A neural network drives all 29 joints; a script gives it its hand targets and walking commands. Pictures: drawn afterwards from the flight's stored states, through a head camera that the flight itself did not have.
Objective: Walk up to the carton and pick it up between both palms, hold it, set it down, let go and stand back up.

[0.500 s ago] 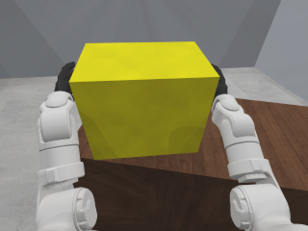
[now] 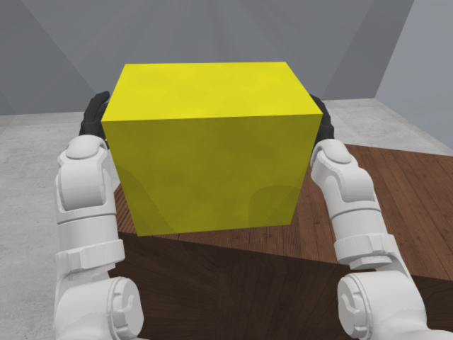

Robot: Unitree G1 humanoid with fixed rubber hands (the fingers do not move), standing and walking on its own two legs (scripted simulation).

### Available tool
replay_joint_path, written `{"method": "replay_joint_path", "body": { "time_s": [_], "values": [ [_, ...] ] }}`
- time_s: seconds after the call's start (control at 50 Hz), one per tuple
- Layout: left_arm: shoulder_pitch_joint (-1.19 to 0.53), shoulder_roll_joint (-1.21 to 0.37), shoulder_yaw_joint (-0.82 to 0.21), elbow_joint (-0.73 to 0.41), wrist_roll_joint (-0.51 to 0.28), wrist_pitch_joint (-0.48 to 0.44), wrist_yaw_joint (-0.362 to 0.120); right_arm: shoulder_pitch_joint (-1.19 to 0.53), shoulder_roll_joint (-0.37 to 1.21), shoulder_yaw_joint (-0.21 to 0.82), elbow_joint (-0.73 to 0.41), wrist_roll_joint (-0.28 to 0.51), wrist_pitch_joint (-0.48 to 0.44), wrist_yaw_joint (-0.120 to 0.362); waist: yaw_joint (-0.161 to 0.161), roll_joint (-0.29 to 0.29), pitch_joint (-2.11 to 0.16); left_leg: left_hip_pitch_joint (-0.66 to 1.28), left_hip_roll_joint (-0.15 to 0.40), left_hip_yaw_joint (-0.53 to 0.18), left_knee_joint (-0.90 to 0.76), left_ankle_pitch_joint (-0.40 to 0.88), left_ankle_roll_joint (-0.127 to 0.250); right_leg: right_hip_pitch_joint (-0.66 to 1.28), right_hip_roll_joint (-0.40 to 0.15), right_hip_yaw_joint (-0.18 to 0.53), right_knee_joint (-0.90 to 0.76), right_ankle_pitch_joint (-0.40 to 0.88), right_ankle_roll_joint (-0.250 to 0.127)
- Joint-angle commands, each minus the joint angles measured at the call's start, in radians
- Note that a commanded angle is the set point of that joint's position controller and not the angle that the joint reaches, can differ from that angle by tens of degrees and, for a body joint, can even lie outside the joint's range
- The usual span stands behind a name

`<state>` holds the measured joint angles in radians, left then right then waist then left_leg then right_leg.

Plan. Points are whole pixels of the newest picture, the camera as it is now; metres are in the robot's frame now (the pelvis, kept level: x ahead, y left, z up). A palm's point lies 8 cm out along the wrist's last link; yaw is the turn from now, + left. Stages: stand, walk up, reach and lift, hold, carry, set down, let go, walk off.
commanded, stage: hold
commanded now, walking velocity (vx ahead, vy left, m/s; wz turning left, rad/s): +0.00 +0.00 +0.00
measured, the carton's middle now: (212, 148) +0.38 +0.00 +0.21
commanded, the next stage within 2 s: set down in 0.42 s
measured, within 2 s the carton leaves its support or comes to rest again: neither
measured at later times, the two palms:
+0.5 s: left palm (91, 144) +0.35 +0.19 +0.24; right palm (318, 137) +0.36 -0.18 +0.24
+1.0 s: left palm (106, 149) +0.38 +0.18 +0.21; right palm (312, 154) +0.38 -0.18 +0.19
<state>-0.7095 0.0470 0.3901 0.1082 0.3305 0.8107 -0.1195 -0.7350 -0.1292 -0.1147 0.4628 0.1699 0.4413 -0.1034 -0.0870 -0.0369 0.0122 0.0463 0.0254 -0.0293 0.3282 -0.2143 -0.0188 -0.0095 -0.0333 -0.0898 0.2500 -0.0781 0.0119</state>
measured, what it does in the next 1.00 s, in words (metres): stands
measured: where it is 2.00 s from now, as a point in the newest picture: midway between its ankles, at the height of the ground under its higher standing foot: outside the picture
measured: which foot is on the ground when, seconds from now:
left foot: down 0.00-1.00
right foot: down 0.00-1.00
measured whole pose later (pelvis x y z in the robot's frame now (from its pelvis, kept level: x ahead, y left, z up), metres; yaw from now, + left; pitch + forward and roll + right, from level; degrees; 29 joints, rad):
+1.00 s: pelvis +0.01 +0.00 +0.00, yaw +2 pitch -9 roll -1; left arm -0.71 0.03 0.34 0.31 0.30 0.49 -0.07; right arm -0.67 -0.07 -0.28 0.64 -0.02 0.04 -0.03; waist -0.06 -0.06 0.07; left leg 0.06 0.02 -0.06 0.32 -0.21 -0.02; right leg 0.01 -0.04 -0.12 0.25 -0.09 0.01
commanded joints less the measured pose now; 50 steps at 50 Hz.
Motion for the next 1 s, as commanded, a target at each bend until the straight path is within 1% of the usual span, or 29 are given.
{"method": "replay_joint_path", "body": {
  "time_s": [0.0, 0.18, 0.2, 0.22, 0.24, 0.28, 0.3, 0.34, 0.38, 0.4, 0.42, 0.48, 0.5, 0.52, 0.56, 0.62, 0.64, 0.68, 0.7, 0.74, 0.76, 0.78, 0.8, 0.84, 0.86, 0.9, 0.92, 0.96, 0.98],
  "values": [
    [-0.612, -0.412, -0.389, -0.06, -0.182, -0.045, -0.15, -0.733, 0.479, 0.349, -0.228, 0.1, -0.036, 0.129, -0.004, 0.049, -0.302, -0.255, -0.083, 0.078, -0.091, 0.232, -0.008, 0.336, 0.081, 0.018, 0.026, 0.065, -0.014],
    [-0.617, -0.409, -0.382, -0.05, -0.18, -0.047, -0.155, -0.737, 0.484, 0.349, -0.23, 0.097, -0.036, 0.125, -0.004, 0.046, -0.302, -0.258, -0.084, 0.079, -0.093, 0.223, -0.005, 0.336, 0.08, 0.017, 0.026, 0.061, -0.012],
    [-0.616, -0.425, -0.422, -0.105, -0.216, -0.055, -0.143, -0.769, 0.498, 0.355, -0.278, 0.11, -0.048, 0.128, 0.009, 0.062, -0.362, -0.255, -0.068, 0.058, -0.08, 0.268, -0.011, 0.346, 0.088, 0.016, 0.034, 0.096, -0.021],
    [-0.623, -0.415, -0.415, -0.072, -0.206, -0.054, -0.134, -0.757, 0.48, 0.339, -0.249, 0.097, -0.047, 0.129, 0.001, 0.071, -0.354, -0.24, -0.066, 0.06, -0.076, 0.271, -0.018, 0.336, 0.093, 0.011, 0.03, 0.079, -0.021],
    [-0.591, -0.421, -0.427, -0.077, -0.211, -0.051, -0.128, -0.749, 0.478, 0.347, -0.256, 0.105, -0.047, 0.131, 0.002, 0.078, -0.336, -0.237, -0.064, 0.059, -0.071, 0.295, -0.02, 0.331, 0.092, 0.013, 0.027, 0.095, -0.025],
    [-0.583, -0.395, -0.395, -0.028, -0.192, -0.039, -0.124, -0.745, 0.454, 0.32, -0.194, 0.094, -0.036, 0.134, 0.004, 0.068, -0.265, -0.28, -0.064, 0.059, -0.087, 0.214, -0.012, 0.303, 0.081, 0.022, 0.013, 0.041, -0.027],
    [-0.566, -0.405, -0.399, -0.033, -0.198, -0.037, -0.127, -0.733, 0.459, 0.32, -0.201, 0.09, -0.036, 0.136, 0.002, 0.056, -0.259, -0.282, -0.065, 0.061, -0.093, 0.203, -0.004, 0.302, 0.077, 0.023, 0.015, 0.048, -0.025],
    [-0.578, -0.412, -0.403, -0.055, -0.21, -0.037, -0.125, -0.745, 0.475, 0.335, -0.228, 0.089, -0.036, 0.133, 0.006, 0.043, -0.296, -0.295, -0.066, 0.064, -0.096, 0.211, -0.004, 0.347, 0.08, 0.021, 0.019, 0.072, -0.025],
    [-0.599, -0.413, -0.421, -0.073, -0.219, -0.042, -0.121, -0.765, 0.482, 0.347, -0.249, 0.109, -0.036, 0.129, 0.003, 0.049, -0.344, -0.268, -0.069, 0.055, -0.079, 0.251, -0.005, 0.349, 0.08, 0.028, 0.028, 0.103, -0.015],
    [-0.609, -0.397, -0.398, -0.036, -0.206, -0.041, -0.124, -0.763, 0.48, 0.339, -0.207, 0.105, -0.026, 0.128, 0.001, 0.045, -0.31, -0.274, -0.073, 0.063, -0.082, 0.245, -0.001, 0.326, 0.07, 0.036, 0.017, 0.093, -0.016],
    [-0.594, -0.394, -0.436, -0.074, -0.22, -0.04, -0.129, -0.749, 0.482, 0.363, -0.228, 0.118, -0.012, 0.128, 0.01, 0.033, -0.333, -0.255, -0.085, 0.063, -0.082, 0.221, -0.006, 0.357, 0.069, 0.032, 0.024, 0.122, -0.021],
    [-0.635, -0.406, -0.453, -0.107, -0.253, -0.056, -0.135, -0.76, 0.499, 0.37, -0.254, 0.122, -0.007, 0.122, -0.005, 0.041, -0.372, -0.258, -0.09, 0.053, -0.073, 0.236, -0.009, 0.381, 0.071, 0.037, 0.038, 0.181, -0.019],
    [-0.684, -0.389, -0.436, -0.089, -0.253, -0.072, -0.133, -0.777, 0.49, 0.35, -0.221, 0.115, -0.01, 0.128, -0.003, 0.047, -0.356, -0.285, -0.091, 0.052, -0.083, 0.19, -0.01, 0.354, 0.067, 0.034, 0.037, 0.131, -0.021],
    [-0.678, -0.394, -0.434, -0.09, -0.246, -0.088, -0.134, -0.751, 0.495, 0.332, -0.198, 0.099, -0.019, 0.133, -0.005, 0.065, -0.334, -0.278, -0.092, 0.055, -0.096, 0.171, -0.01, 0.35, 0.065, 0.031, 0.032, 0.109, -0.017],
    [-0.683, -0.391, -0.412, -0.072, -0.222, -0.122, -0.136, -0.761, 0.496, 0.298, -0.198, 0.067, -0.062, 0.144, 0.006, 0.073, -0.317, -0.29, -0.088, 0.062, -0.108, 0.134, -0.008, 0.33, 0.06, 0.025, 0.027, 0.062, -0.021],
    [-0.647, -0.393, -0.391, 0.0, -0.199, -0.168, -0.142, -0.75, 0.465, 0.252, -0.147, 0.006, -0.14, 0.154, 0.0, 0.061, -0.311, -0.263, -0.083, 0.068, -0.118, 0.121, -0.012, 0.341, 0.059, 0.0, 0.02, 0.042, -0.017],
    [-0.637, -0.397, -0.386, 0.02, -0.19, -0.181, -0.144, -0.737, 0.443, 0.232, -0.125, -0.014, -0.167, 0.158, 0.004, 0.064, -0.269, -0.274, -0.074, 0.07, -0.129, 0.103, -0.017, 0.328, 0.059, -0.01, 0.014, 0.014, -0.019],
    [-0.619, -0.378, -0.337, 0.106, -0.152, -0.208, -0.151, -0.718, 0.418, 0.173, -0.054, -0.073, -0.217, 0.168, 0.007, 0.055, -0.181, -0.289, -0.074, 0.079, -0.158, 0.001, -0.005, 0.3, 0.052, -0.025, -0.007, -0.094, -0.02],
    [-0.605, -0.37, -0.312, 0.134, -0.132, -0.222, -0.154, -0.702, 0.41, 0.15, -0.01, -0.097, -0.245, 0.174, 0.016, 0.041, -0.156, -0.294, -0.071, 0.09, -0.164, -0.008, 0.001, 0.302, 0.052, -0.031, -0.011, -0.11, -0.017],
    [-0.584, -0.367, -0.304, 0.16, -0.12, -0.249, -0.155, -0.702, 0.4, 0.113, -0.005, -0.126, -0.303, 0.181, 0.01, 0.039, -0.147, -0.284, -0.072, 0.093, -0.169, -0.014, 0.001, 0.299, 0.049, -0.044, -0.013, -0.138, -0.016],
    [-0.58, -0.369, -0.292, 0.189, -0.112, -0.258, -0.155, -0.704, 0.396, 0.103, -0.003, -0.142, -0.329, 0.179, 0.017, 0.033, -0.147, -0.264, -0.07, 0.102, -0.163, -0.007, -0.007, 0.294, 0.051, -0.054, -0.012, -0.139, -0.011],
    [-0.564, -0.388, -0.307, 0.182, -0.116, -0.27, -0.15, -0.69, 0.392, 0.103, -0.001, -0.149, -0.353, 0.177, 0.016, 0.045, -0.145, -0.246, -0.064, 0.099, -0.161, 0.022, -0.012, 0.286, 0.054, -0.055, -0.015, -0.117, -0.014],
    [-0.545, -0.397, -0.311, 0.188, -0.115, -0.281, -0.141, -0.689, 0.382, 0.097, -0.001, -0.153, -0.376, 0.178, 0.017, 0.044, -0.141, -0.243, -0.059, 0.095, -0.154, 0.019, -0.019, 0.282, 0.055, -0.062, -0.017, -0.138, -0.015],
    [-0.553, -0.414, -0.345, 0.176, -0.127, -0.3, -0.128, -0.69, 0.376, 0.097, 0.005, -0.17, -0.409, 0.175, -0.006, 0.038, -0.16, -0.185, -0.06, 0.094, -0.139, 0.064, -0.025, 0.248, 0.057, -0.07, -0.018, -0.112, -0.013],
    [-0.557, -0.413, -0.353, 0.179, -0.125, -0.308, -0.122, -0.685, 0.378, 0.097, 0.021, -0.177, -0.422, 0.174, -0.011, 0.037, -0.156, -0.179, -0.064, 0.094, -0.127, 0.077, -0.028, 0.228, 0.057, -0.074, -0.016, -0.102, -0.01],
    [-0.572, -0.436, -0.388, 0.153, -0.146, -0.337, -0.104, -0.707, 0.382, 0.115, -0.01, -0.176, -0.457, 0.175, 0.004, 0.047, -0.21, -0.167, -0.06, 0.087, -0.114, 0.128, -0.037, 0.227, 0.061, -0.081, -0.008, -0.073, -0.008],
    [-0.577, -0.445, -0.41, 0.142, -0.151, -0.35, -0.092, -0.696, 0.381, 0.124, 0.0, -0.175, -0.469, 0.176, 0.0, 0.06, -0.238, -0.148, -0.063, 0.087, -0.097, 0.178, -0.044, 0.233, 0.061, -0.079, -0.003, -0.041, -0.006],
    [-0.556, -0.449, -0.435, 0.13, -0.162, -0.373, -0.075, -0.704, 0.403, 0.166, -0.047, -0.158, -0.496, 0.174, 0.015, 0.044, -0.296, -0.122, -0.073, 0.086, -0.066, 0.261, -0.043, 0.247, 0.063, -0.075, 0.005, 0.042, -0.001],
    [-0.54, -0.454, -0.446, 0.118, -0.16, -0.381, -0.07, -0.69, 0.406, 0.181, -0.063, -0.156, -0.5, 0.171, 0.017, 0.05, -0.319, -0.111, -0.073, 0.084, -0.053, 0.306, -0.049, 0.264, 0.061, -0.07, 0.014, 0.097, 0.003]
  ]
}}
